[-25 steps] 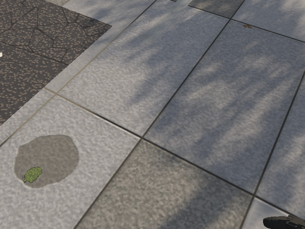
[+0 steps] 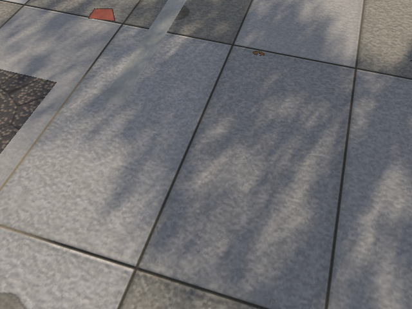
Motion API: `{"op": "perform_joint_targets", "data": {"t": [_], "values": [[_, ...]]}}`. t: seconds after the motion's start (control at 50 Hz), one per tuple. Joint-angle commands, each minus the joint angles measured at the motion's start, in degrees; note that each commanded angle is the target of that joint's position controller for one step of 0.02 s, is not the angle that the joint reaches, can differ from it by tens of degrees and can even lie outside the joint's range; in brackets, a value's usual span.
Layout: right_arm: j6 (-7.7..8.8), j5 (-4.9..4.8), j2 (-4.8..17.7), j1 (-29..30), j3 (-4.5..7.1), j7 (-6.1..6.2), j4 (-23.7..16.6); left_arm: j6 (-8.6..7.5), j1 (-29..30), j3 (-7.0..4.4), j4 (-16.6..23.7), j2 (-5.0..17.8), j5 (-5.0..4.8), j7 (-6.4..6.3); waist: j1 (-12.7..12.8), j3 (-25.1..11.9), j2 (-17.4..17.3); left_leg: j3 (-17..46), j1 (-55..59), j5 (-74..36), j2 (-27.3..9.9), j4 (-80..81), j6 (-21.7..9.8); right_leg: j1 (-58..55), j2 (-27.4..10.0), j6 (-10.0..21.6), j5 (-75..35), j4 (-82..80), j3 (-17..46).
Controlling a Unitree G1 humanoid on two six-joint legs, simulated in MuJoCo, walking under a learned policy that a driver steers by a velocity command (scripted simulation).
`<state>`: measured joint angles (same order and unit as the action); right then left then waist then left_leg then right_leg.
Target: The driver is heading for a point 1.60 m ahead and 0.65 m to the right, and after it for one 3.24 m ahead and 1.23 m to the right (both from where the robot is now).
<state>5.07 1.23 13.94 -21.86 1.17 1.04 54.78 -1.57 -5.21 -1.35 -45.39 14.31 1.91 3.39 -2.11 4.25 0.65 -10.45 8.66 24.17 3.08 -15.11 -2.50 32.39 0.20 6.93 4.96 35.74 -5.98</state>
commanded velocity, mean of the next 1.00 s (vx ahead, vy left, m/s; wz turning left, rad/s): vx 0.49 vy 0.00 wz -0.56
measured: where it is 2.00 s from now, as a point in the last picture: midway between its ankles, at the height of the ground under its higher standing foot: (256, 240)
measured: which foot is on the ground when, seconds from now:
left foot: down 0.00-0.02, up 0.04-0.52, down 0.54-1.00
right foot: up 0.00-0.02, down 0.04-0.56, up 0.58-1.00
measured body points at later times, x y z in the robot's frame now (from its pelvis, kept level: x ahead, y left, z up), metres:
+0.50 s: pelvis +0.28 -0.01 +0.01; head +0.32 -0.02 +0.46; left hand +0.34 +0.28 -0.11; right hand +0.43 -0.29 -0.08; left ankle +0.46 +0.09 -0.70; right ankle +0.15 -0.06 -0.72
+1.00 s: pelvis +0.52 -0.08 +0.01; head +0.56 -0.11 +0.46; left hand +0.84 -0.02 -0.08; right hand +0.36 -0.30 -0.12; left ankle +0.47 +0.07 -0.72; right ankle +0.59 -0.25 -0.69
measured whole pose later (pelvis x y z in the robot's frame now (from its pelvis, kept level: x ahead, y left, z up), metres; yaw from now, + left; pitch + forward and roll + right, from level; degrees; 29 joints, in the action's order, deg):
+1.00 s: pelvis +0.52 -0.08 +0.01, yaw -35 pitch +2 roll +2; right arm 4.3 1.0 14.6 -23.3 2.2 0.3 49.8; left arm 0.1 -2.4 -1.8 -38.5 15.3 2.4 4.7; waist -3.9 3.1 2.1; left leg -13.9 3.2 19.9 -0.7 -15.7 0.6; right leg 34.7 -2.3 3.9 5.7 39.4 -3.5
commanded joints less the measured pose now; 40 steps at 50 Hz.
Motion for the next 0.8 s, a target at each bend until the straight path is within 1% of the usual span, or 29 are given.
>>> {"op": "perform_joint_targets", "data": {"t": [0.02,0.04,0.06,0.08,0.1,0.12,0.14,0.16,0.18,0.2,0.24,0.3,0.34,0.4,0.44,0.46,0.48,0.5,0.52,0.54,0.56,0.58,0.6,0.62,0.64,0.68,0.7,0.74,0.8], "values": [[-0.53,0.44,11.1,2.3,2.23,0.89,-3.3,-0.75,-16.1,-2.48,-1.4,6.8,0.61,-0.78,9.4,-9.7,-5.0,-0.2,-6.8,-69.1,-15.3,-27.1,-2.9,-21.2,5.5,4.5,4.5,-3.4,-1.1],[-0.58,0.36,10.8,2.5,2.07,0.59,-4.7,-0.69,-23.5,-4.19,-3.0,11.3,1.09,-1.66,12.8,-14.0,0.0,-1.4,-16.5,-51.3,-12.3,-45.3,-1.7,-32.5,-1.3,7.9,8.3,-7.0,9.2],[-0.27,0.03,3.3,-3.9,0.72,-0.87,-7.4,-0.11,-20.5,-5.84,-1.8,18.1,0.84,-2.26,5.6,-19.3,14.6,2.2,-41.1,6.7,-0.1,-67.8,1.1,-49.6,-18.7,18.3,2.8,-9.4,40.3],[0.29,0.63,8.1,3.1,1.43,-1.07,-8.7,0.42,-20.8,-5.94,-1.5,16.5,-1.92,-2.08,9.5,-21.0,5.6,13.9,-49.4,5.3,-0.1,-71.6,0.5,-50.7,-18.9,19.6,8.9,-17.2,49.6],[1.05,-0.01,8.1,6.9,1.19,-1.23,-10.3,0.58,-16.7,-5.4,-1.4,14.2,-1.85,-2.64,7.6,-10.9,2.8,14.7,-52.8,-1.2,-4.0,-67.8,0.4,-42.5,-18.3,17.0,9.3,-19.4,41.4],[1.46,0.02,8.2,7.3,1.13,-1.19,-10.4,0.62,-14.4,-4.62,-1.3,11.0,-1.75,-2.69,5.2,-5.8,-1.6,13.8,-50.1,-4.6,-6.2,-61.9,0.6,-34.1,-16.1,14.3,4.2,-20.8,36.1],[0.87,0.53,7.7,7.1,1.12,-1.05,-10.1,0.31,-12.3,-4.19,-1.2,9.6,-1.71,-2.81,3.0,-3.0,-2.9,13.7,-46.4,-5.2,-7.5,-57.9,1.3,-27.8,-13.1,12.4,-2.5,-21.3,31.3],[-0.37,1.32,7.3,5.7,0.94,-1.05,-10.0,-0.06,-11.2,-3.77,-1.1,8.5,-1.82,-2.95,1.3,-2.9,-2.4,13.6,-42.1,-5.1,-8.1,-55.0,2.4,-23.2,-10.9,11.5,-7.0,-22.2,27.6],[-1.51,1.63,6.6,5.0,0.82,-1.17,-10.1,-0.64,-11.2,-3.63,-1.0,8.4,-1.83,-2.82,0.5,-3.6,-1.7,13.2,-39.9,-4.8,-8.4,-52.6,3.2,-21.1,-9.6,11.1,-10.0,-22.5,25.3],[-2.3,1.77,5.9,5.0,0.67,-1.31,-10.4,-1.24,-11.7,-3.79,-1.2,9.0,-1.85,-2.7,0.2,-4.0,-1.1,12.4,-39.3,-5.2,-8.3,-50.4,3.8,-20.1,-8.4,11.0,-12.5,-22.7,23.5],[-2.95,1.68,5.2,7.6,0.52,-1.54,-11.7,-1.68,-13.0,-4.23,-1.3,10.4,-1.87,-2.74,0.6,-3.7,0.0,11.2,-40.4,-8.7,-8.5,-45.2,5.0,-19.0,-6.7,10.4,-12.1,-23.6,21.8],[-3.09,1.44,5.4,15.2,0.5,-1.7,-14.4,-1.48,-16.1,-4.47,-1.5,10.7,-2.03,-2.83,3.3,-2.1,1.5,10.9,-44.6,-16.4,-8.6,-36.1,6.4,-21.2,-5.3,8.4,-8.5,-24.3,22.3],[-2.98,1.17,5.3,19.0,0.35,-1.91,-15.6,-1.3,-18.2,-4.65,-1.7,10.8,-2.02,-2.91,5.2,-2.3,2.3,11.0,-45.6,-20.2,-7.8,-30.9,6.6,-24.2,-4.9,7.1,-8.7,-23.2,23.0],[-2.47,0.81,5.5,23.7,0.1,-2.22,-17.5,-1.11,-21.0,-4.82,-1.7,11.1,-1.57,-3.21,7.3,-2.4,2.9,11.1,-46.3,-21.8,-6.2,-25.2,6.2,-28.6,-5.4,6.7,-12.3,-20.6,24.7],[-1.94,0.54,5.8,25.7,-0.04,-2.29,-18.6,-1.04,-21.6,-4.94,-1.4,11.5,-1.1,-3.45,7.8,-2.5,3.4,11.2,-45.1,-20.7,-4.9,-21.8,5.5,-30.6,-6.2,6.3,-15.9,-18.2,26.1],[-1.67,0.43,6.3,25.4,0.0,-2.26,-18.9,-1.05,-21.2,-5.03,-1.0,11.8,-0.93,-3.63,7.4,-2.6,3.8,11.6,-43.0,-19.6,-4.4,-19.8,5.0,-30.9,-6.6,5.7,-16.9,-16.9,27.1],[-1.42,0.33,7.0,23.6,0.19,-2.16,-18.7,-1.1,-19.8,-5.12,-0.5,12.2,-0.85,-3.83,6.0,-2.9,4.3,12.2,-39.2,-18.2,-3.8,-17.4,4.3,-30.1,-6.9,4.6,-17.4,-15.7,28.0],[-1.16,0.19,8.0,20.3,0.54,-1.93,-17.9,-1.17,-17.7,-5.23,0.2,12.7,-0.75,-3.91,4.1,-3.5,4.8,12.1,-33.4,-16.0,-2.9,-15.3,3.5,-28.2,-6.9,3.5,-18.8,-13.9,28.6],[-0.8,0.16,9.2,14.8,1.11,-1.47,-16.2,-1.43,-16.1,-5.26,0.7,13.2,-0.78,-3.75,1.5,-5.6,4.4,11.5,-25.5,-14.4,-1.5,-13.4,2.5,-26.4,-5.7,2.3,-22.3,-9.3,28.7],[-0.01,0.59,11.0,7.6,1.87,-0.8,-14.5,-1.88,-15.3,-4.96,0.8,12.4,-1.36,-3.25,-2.4,-9.4,1.1,13.0,-14.9,-15.6,-3.4,-9.6,0.9,-23.3,-2.1,0.8,-21.5,0.8,25.9],[0.38,1.9,15.4,-1.7,2.95,0.28,-14.2,-2.52,-15.7,-3.62,2.5,8.0,-2.14,-2.83,-5.5,-18.3,-5.9,26.1,-1.9,-2.6,-16.8,-7.4,-2.1,-17.0,1.5,-0.7,-8.1,16.8,20.5],[-0.6,2.27,20.1,-0.6,4.12,0.45,-14.4,-2.29,-21.8,-2.91,4.6,4.6,-3.13,-2.81,-1.0,-21.6,-19.7,52.3,7.2,2.2,-29.0,-0.2,-7.9,0.1,9.9,-2.2,27.6,29.2,13.8],[-1.31,1.48,15.2,2.7,3.65,0.09,-14.7,-1.2,-21.6,-3.26,2.3,9.1,-1.12,-3.44,0.7,-15.4,-10.6,53.1,1.3,7.8,-28.1,-0.4,-8.4,5.2,3.8,-1.7,24.5,35.2,13.5],[-1.38,0.98,10.1,5.8,2.49,-0.15,-15.5,-0.87,-17.9,-3.49,2.0,9.7,-0.67,-2.97,0.6,-9.1,-3.9,43.6,-5.6,4.9,-25.2,0.2,-7.3,4.6,1.6,-1.9,18.8,34.9,13.0],[-1.29,1.03,7.9,7.5,1.9,-0.36,-15.2,-0.71,-15.7,-3.29,2.4,8.6,-0.72,-2.45,1.1,-5.8,-2.3,35.2,-10.4,-3.7,-22.2,1.4,-6.3,3.4,-0.1,-2.6,15.5,32.9,12.2],[-0.65,0.71,7.0,6.7,1.6,-0.26,-13.9,0.43,-14.6,-3.2,2.6,7.7,0.12,-1.34,2.0,-4.0,-6.8,24.6,-14.3,-14.9,-18.0,3.0,-4.7,1.7,-2.0,-3.7,13.5,31.1,10.9],[-0.07,0.34,7.2,5.7,1.71,-0.48,-13.3,0.94,-14.5,-3.11,2.9,7.3,0.13,-0.98,2.2,-4.3,-7.7,22.1,-14.6,-20.0,-17.7,3.1,-4.8,1.4,-2.0,-4.0,12.8,31.2,10.4],[0.81,-0.21,7.5,4.3,2.02,-0.92,-12.3,1.51,-12.1,-2.89,4.1,6.6,0.03,-0.41,2.4,-4.3,-7.1,18.0,-13.8,-26.5,-18.0,4.0,-5.6,3.8,-2.5,-4.4,10.7,31.1,10.0],[0.95,-0.27,7.6,2.7,2.32,-1.01,-11.1,1.71,-6.5,-2.47,6.4,5.8,0.22,0.21,1.8,-2.9,-6.3,12.5,-12.5,-30.3,-18.0,5.4,-6.2,8.6,-3.5,-5.2,6.0,28.1,9.0]]}}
